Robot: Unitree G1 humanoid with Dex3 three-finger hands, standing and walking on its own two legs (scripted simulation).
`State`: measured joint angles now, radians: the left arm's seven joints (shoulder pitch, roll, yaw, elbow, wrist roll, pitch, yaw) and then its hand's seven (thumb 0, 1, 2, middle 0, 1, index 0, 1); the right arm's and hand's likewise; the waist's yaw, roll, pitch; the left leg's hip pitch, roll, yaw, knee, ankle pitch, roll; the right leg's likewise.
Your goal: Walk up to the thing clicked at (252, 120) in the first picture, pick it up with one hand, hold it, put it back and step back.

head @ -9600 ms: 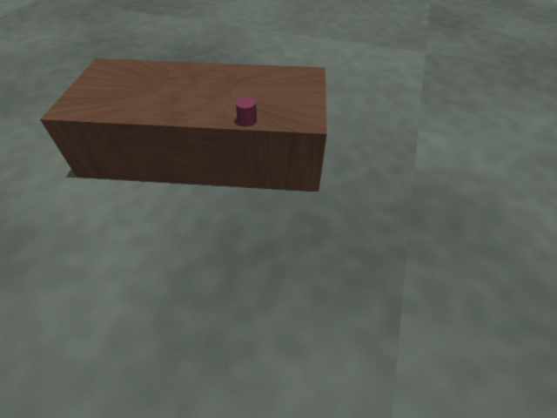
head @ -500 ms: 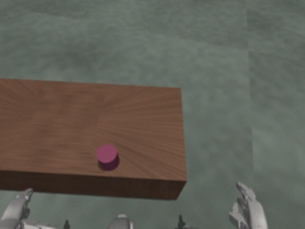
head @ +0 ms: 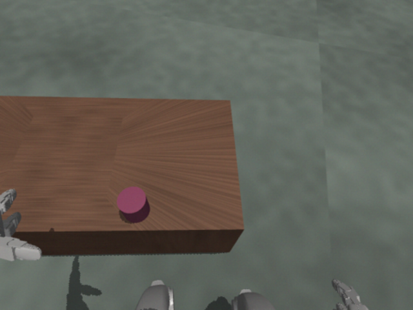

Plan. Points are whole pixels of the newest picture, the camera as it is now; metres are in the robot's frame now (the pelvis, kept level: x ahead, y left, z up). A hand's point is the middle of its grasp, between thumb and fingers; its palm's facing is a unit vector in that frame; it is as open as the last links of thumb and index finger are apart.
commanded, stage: go down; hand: left
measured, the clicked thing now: (134, 205) +0.43 +0.20 -0.31
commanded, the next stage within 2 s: none
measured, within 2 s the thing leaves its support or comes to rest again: neither
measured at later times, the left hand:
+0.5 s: hand (16, 205) +0.32 +0.37 -0.03, palm faces +0.17 -0.98 -0.14, open 17.3 cm
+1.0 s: hand (12, 199) +0.34 +0.38 -0.02, palm faces +0.19 -0.97 -0.12, open 17.5 cm
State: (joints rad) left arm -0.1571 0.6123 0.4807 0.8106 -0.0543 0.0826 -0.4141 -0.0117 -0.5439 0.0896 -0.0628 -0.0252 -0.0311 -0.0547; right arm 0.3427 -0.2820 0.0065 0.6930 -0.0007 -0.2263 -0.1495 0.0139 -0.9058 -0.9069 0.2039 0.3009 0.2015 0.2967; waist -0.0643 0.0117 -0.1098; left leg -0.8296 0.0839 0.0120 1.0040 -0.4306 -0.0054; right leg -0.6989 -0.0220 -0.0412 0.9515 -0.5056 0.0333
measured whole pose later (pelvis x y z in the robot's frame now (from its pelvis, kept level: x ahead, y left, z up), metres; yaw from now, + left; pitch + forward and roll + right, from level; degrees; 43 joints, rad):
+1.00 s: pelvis -0.01 +0.01 -0.01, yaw +0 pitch +18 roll -4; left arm -0.44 0.74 0.60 1.10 -0.05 -0.20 -0.49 -0.02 -0.55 0.07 -0.06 -0.02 -0.04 -0.04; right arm 0.29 -0.28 0.04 0.70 -0.03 -0.16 -0.13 0.01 -0.92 -0.91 0.21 0.30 0.20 0.30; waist -0.07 -0.03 -0.08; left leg -0.96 0.09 0.00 1.07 -0.44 0.01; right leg -0.81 -0.02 -0.05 0.99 -0.50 0.04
